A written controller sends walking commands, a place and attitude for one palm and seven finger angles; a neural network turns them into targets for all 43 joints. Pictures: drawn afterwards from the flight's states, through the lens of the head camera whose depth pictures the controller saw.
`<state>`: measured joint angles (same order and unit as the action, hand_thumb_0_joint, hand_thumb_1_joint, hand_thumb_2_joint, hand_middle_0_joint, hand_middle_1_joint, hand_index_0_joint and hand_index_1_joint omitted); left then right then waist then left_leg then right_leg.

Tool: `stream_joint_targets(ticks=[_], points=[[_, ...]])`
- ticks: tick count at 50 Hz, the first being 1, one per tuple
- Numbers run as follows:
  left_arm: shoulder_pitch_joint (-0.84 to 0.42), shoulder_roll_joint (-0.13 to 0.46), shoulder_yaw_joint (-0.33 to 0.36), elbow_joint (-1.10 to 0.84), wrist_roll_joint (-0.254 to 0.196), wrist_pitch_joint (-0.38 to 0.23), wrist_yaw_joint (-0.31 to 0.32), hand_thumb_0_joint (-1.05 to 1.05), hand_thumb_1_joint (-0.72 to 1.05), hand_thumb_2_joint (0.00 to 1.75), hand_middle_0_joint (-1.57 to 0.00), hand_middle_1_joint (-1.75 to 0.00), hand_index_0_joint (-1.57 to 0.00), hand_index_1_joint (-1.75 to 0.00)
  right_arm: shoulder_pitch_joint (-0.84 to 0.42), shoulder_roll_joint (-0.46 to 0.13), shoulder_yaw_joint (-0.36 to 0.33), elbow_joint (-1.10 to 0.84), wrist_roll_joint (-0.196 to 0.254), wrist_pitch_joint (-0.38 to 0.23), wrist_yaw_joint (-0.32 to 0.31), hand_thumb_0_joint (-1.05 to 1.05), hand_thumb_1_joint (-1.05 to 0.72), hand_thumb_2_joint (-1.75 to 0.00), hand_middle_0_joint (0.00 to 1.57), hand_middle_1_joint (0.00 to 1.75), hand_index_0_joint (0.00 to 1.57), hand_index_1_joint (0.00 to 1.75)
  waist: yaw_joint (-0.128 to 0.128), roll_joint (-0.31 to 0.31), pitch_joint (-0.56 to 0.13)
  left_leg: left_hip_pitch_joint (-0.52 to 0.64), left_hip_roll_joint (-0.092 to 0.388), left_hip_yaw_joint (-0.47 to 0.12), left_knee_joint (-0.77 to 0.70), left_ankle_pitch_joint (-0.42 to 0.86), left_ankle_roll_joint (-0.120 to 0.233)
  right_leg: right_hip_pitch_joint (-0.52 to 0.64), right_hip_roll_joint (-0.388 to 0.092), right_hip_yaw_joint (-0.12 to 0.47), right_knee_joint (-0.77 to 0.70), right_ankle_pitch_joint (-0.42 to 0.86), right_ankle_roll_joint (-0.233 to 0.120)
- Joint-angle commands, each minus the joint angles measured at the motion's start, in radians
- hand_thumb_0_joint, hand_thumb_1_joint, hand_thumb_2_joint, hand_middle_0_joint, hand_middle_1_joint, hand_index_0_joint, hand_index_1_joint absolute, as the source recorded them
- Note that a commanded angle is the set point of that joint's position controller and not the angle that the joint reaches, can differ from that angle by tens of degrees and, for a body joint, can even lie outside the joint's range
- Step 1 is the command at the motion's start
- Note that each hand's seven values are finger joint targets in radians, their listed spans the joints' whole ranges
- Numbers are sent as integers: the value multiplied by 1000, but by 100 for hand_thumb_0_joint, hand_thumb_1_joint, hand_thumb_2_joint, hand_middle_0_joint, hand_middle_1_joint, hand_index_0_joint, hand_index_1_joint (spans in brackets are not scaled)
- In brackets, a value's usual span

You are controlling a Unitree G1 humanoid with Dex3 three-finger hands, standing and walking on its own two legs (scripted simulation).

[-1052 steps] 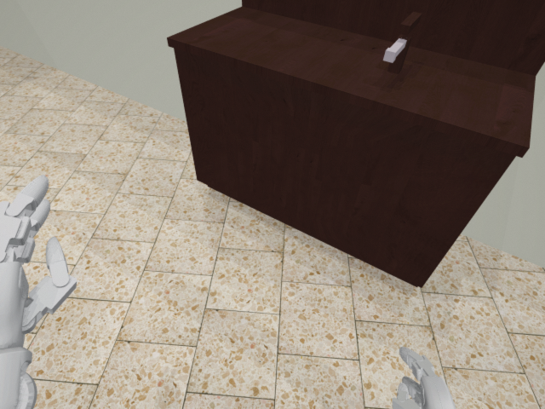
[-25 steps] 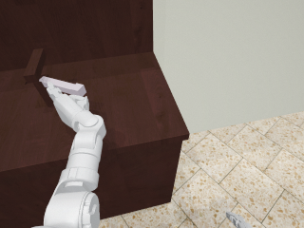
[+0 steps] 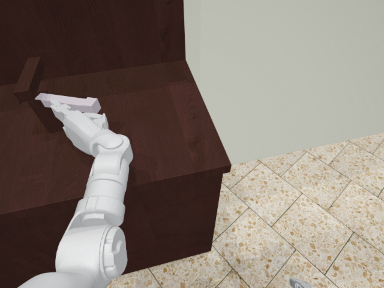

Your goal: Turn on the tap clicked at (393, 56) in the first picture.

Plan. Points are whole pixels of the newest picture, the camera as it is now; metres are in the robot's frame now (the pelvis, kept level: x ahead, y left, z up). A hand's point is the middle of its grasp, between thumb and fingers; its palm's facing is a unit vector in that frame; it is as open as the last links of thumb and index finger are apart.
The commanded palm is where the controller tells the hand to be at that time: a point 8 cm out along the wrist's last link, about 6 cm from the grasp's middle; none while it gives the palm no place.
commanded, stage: push the lever round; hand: left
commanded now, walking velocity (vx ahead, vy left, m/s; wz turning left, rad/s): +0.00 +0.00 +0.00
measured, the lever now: (91, 106) +0.47 +0.24 +0.14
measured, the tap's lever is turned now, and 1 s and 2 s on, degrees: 64 85 85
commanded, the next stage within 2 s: lift the hand up off the lever in 0.32 s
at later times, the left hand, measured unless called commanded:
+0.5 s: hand (109, 108) +0.47 +0.20 +0.13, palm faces +0.79 -0.60 -0.12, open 8.1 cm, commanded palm +0.42 +0.22 +0.14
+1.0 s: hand (101, 102) +0.48 +0.21 +0.14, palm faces +0.79 -0.61 -0.08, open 7.8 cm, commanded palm +0.42 +0.23 +0.15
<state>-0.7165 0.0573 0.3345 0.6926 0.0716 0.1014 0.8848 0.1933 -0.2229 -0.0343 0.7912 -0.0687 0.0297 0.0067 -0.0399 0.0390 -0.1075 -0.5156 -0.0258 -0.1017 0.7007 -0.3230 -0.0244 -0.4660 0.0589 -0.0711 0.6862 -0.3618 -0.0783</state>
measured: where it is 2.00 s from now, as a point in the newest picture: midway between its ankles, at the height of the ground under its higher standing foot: outside the picture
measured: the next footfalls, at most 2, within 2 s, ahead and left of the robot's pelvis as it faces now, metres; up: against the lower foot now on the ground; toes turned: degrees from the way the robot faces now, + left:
none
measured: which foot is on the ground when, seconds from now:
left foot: down 0.00-1.00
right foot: down 0.00-1.00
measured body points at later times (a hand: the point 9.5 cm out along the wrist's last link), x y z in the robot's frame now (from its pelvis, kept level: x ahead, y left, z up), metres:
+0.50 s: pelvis -0.01 +0.00 +0.00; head +0.03 -0.02 +0.45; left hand +0.42 +0.22 +0.14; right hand +0.07 -0.26 -0.14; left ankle +0.02 +0.14 -0.72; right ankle -0.01 -0.07 -0.72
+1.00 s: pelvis +0.02 +0.01 +0.00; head +0.04 +0.00 +0.45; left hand +0.43 +0.24 +0.15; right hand +0.08 -0.24 -0.13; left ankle +0.02 +0.14 -0.72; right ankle -0.01 -0.07 -0.72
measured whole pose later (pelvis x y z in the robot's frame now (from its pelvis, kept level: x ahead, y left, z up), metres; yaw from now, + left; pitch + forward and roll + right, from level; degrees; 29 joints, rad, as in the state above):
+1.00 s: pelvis +0.02 +0.01 +0.00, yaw -1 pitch +9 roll -1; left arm -0.78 0.11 0.40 0.75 0.08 0.10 0.85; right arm 0.27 -0.23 -0.04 0.79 -0.08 0.02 0.03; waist -0.07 0.04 -0.12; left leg -0.49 -0.02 -0.07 0.67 -0.33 0.00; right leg -0.44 0.06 -0.04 0.64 -0.35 -0.06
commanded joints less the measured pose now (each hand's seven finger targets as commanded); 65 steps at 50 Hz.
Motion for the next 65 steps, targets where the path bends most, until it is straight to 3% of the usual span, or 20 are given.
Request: stream_joint_targets(ticks=[1, 8, 12, 13, 16, 18, 24, 30, 33, 38, 43, 44, 51, 55, 57, 58, 60, 62, 63, 65], points=[[-535, 137, -73, -197, 49, -73, -16, 0, 90, 90, -15, -15, -15, -15, -31, -112, -30, -108, 3, -38, -13, 0, -90, -90, 20, 30, 20, 30, -39, -63, -320, 122, -3, 70, -31, 219, 46, 130, -63, 42, -112, 327, 66], [-570, 243, 2, -138, 54, -88, -18, 0, 90, 90, -15, -15, -15, -15, -14, -122, -30, -94, 2, -33, -25, 0, -90, -90, 20, 30, 20, 30, -40, -55, -315, 73, -7, 72, -31, 168, 52, 134, -68, 61, -120, 297, 72], [-601, 218, -25, -98, 62, -97, -19, 0, 90, 90, -15, -15, -15, -15, -7, -117, -28, -101, 3, -36, -22, 0, -90, -90, 20, 30, 20, 30, -56, -61, -314, 65, -5, 77, -28, 162, 53, 124, -72, 61, -117, 306, 77], [-600, 267, 20, -86, 67, -100, -15, 0, 90, 90, -15, -15, -15, -15, 3, -126, -30, -92, -1, -35, -25, 0, -90, -90, 20, 30, 20, 30, -50, -64, -318, 61, -6, 73, -30, 159, 55, 126, -67, 59, -117, 290, 74], [-629, 252, 4, -85, 65, -113, -17, 0, 90, 90, -15, -15, -15, -15, 11, -121, -28, -101, -1, -36, -22, 0, -90, -90, 20, 30, 20, 30, -62, -75, -338, 54, -6, 80, -22, 162, 57, 135, -75, 68, -113, 330, 85], [-605, 321, 63, -31, 71, -111, -16, 0, 90, 90, -15, -15, -15, -15, 21, -128, -30, -91, -2, -31, -25, 0, -90, -90, 20, 30, 20, 30, -52, -71, -317, 24, -5, 75, -28, 143, 56, 137, -74, 69, -115, 304, 84], [-658, 285, 27, 13, 70, -121, -27, 0, 90, 90, -15, -15, -15, -15, 47, -127, -29, -96, 0, -33, -16, 0, -90, -90, 20, 30, 20, 30, -72, -48, -316, 42, -3, 77, -35, 138, 59, 108, -65, 61, -121, 263, 79], [-652, 317, 73, -14, 60, -135, -18, 0, 90, 90, -15, -15, -15, -15, 78, -130, -35, -101, -6, -36, -2, 0, -90, -90, 20, 30, 20, 30, -56, -31, -389, 67, -5, 81, -29, 195, 59, 152, -61, 58, -106, 349, 82], [-617, 334, 93, 2, 64, -118, -21, 0, 90, 90, -15, -15, -15, -15, 87, -138, -38, -97, -7, -30, 1, 0, -90, -90, 20, 30, 20, 30, -52, -49, -371, 65, -2, 80, -38, 224, 58, 167, -58, 46, -103, 377, 79], [-544, 333, 108, -60, 51, -94, -27, 0, 90, 90, -15, -15, -15, -15, 82, -140, -43, -112, -3, -26, 5, 0, -90, -90, 20, 30, 20, 30, -32, -59, -365, 87, 1, 85, -54, 264, 57, 206, -54, 41, -111, 426, 78], [-558, 284, 63, -125, 54, -74, -32, 0, 90, 90, -15, -15, -15, -15, 65, -136, -44, -110, -2, -32, 9, 0, -90, -90, 20, 30, 20, 30, -33, -11, -327, 150, 8, 82, -72, 290, 52, 169, -38, 23, -124, 361, 59], [-582, 242, 20, -139, 54, -72, -34, 0, 90, 90, -15, -15, -15, -15, 64, -132, -41, -110, -1, -36, 13, 0, -90, -90, 20, 30, 20, 30, -43, -13, -315, 165, 10, 79, -73, 306, 50, 153, -35, 20, -122, 363, 58], [-524, 187, -14, -224, 32, -36, -43, 0, 90, 90, -15, -15, -15, -15, 38, -130, -47, -111, 2, -41, 15, 0, -90, -90, 20, 30, 20, 30, -26, -12, -343, 234, 14, 71, -77, 385, 30, 171, -29, 8, -122, 386, 48], [-541, 131, -60, -238, 22, 2, -45, 0, 90, 90, -15, -15, -15, -15, 7, -125, -40, -111, 5, -38, 13, 0, -90, -90, 20, 30, 20, 30, -26, -23, -299, 238, 13, 67, -93, 379, 22, 165, -30, 2, -133, 368, 46], [-547, 138, -48, -258, 21, 16, -37, 0, 90, 90, -15, -15, -15, -15, 1, -123, -41, -111, 3, -38, 11, 0, -90, -90, 20, 30, 20, 30, -19, -32, -317, 246, 10, 73, -90, 399, 22, 184, -33, 4, -134, 400, 48], [-537, 180, -12, -263, 22, 22, -34, 0, 90, 90, -15, -15, -15, -15, -2, -126, -43, -107, 2, -33, 5, 0, -90, -90, 20, 30, 20, 30, -9, -38, -321, 244, 12, 63, -96, 407, 14, 197, -31, -1, -131, 395, 44], [-543, 142, -41, -296, 23, 31, -29, 0, 90, 90, -15, -15, -15, -15, -12, -115, -40, -114, 2, -30, 8, 0, -90, -90, 20, 30, 20, 30, -6, -26, -346, 270, 12, 69, -87, 451, 8, 206, -34, 0, -125, 431, 44], [-525, 162, -24, -301, 28, 49, -23, 0, 90, 90, -15, -15, -15, -15, -19, -113, -37, -117, 1, -22, 7, 0, -90, -90, 20, 30, 20, 30, 1, -36, -355, 253, 10, 76, -85, 453, 10, 232, -41, 5, -122, 470, 48], [-493, 206, 15, -291, 33, 57, -23, 0, 90, 90, -15, -15, -15, -15, -20, -118, -42, -113, -1, -14, 1, 0, -90, -90, 20, 30, 20, 30, 12, -45, -355, 251, 11, 72, -89, 458, 8, 245, -38, 3, -124, 469, 46], [-500, 152, -32, -316, 35, 72, -25, 0, 90, 90, -15, -15, -15, -15, -34, -109, -36, -125, 4, -13, 5, 0, -90, -90, 20, 30, 20, 30, 8, -39, -347, 254, 13, 79, -93, 459, 9, 243, -43, 2, -125, 473, 46]])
